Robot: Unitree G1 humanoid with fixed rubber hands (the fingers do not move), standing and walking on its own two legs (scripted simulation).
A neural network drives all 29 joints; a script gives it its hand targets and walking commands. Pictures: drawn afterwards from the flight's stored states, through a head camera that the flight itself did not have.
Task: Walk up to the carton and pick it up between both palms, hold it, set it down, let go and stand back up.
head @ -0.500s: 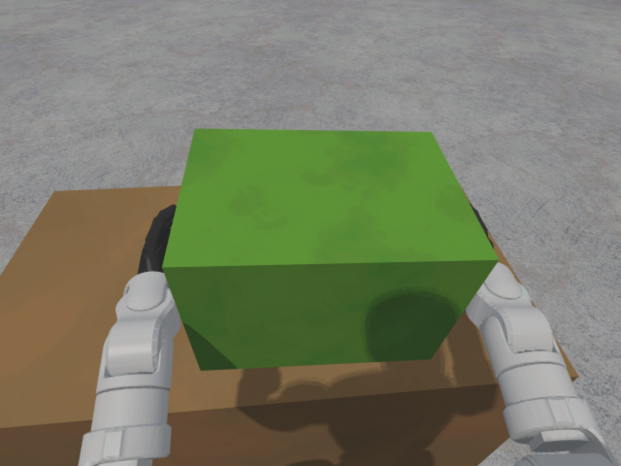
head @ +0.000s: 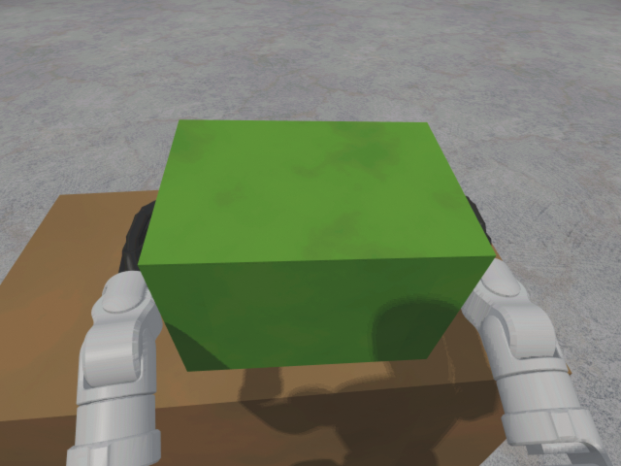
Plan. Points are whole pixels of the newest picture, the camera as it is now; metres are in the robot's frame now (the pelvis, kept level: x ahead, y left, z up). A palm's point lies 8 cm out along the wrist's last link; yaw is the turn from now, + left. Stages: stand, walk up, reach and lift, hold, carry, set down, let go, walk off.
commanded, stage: hold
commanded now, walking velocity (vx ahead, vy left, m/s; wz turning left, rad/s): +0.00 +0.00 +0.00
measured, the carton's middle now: (308, 245) +0.36 +0.00 +0.15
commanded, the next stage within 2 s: none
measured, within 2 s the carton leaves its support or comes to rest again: neither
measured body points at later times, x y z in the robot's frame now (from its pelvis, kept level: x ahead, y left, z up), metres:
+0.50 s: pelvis -0.04 +0.01 +0.00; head -0.07 +0.03 +0.45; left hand +0.35 +0.22 +0.16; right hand +0.35 -0.18 +0.16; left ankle +0.02 +0.15 -0.75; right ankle -0.02 -0.13 -0.75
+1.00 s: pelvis +0.01 +0.00 +0.00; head -0.01 +0.02 +0.45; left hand +0.37 +0.19 +0.15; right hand +0.37 -0.20 +0.15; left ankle +0.02 +0.15 -0.75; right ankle -0.02 -0.13 -0.75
